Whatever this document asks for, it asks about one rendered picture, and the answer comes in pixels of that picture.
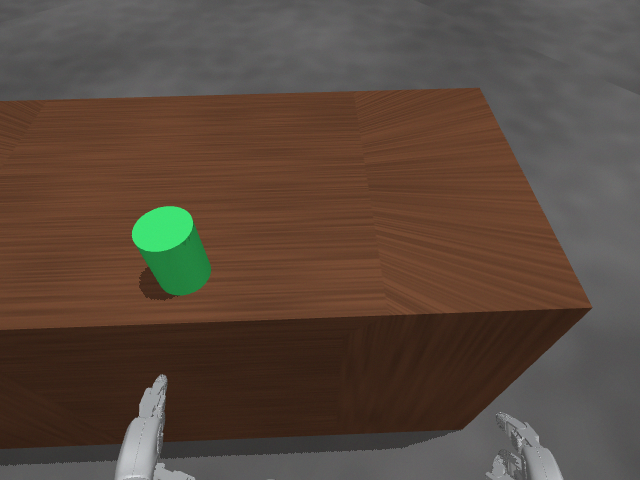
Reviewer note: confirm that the right robot hand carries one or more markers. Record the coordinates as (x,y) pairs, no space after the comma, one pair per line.
(536,463)

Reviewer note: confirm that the left robot hand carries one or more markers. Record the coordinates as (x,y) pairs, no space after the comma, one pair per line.
(139,455)

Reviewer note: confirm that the can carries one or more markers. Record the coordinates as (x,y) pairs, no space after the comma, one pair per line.
(169,242)

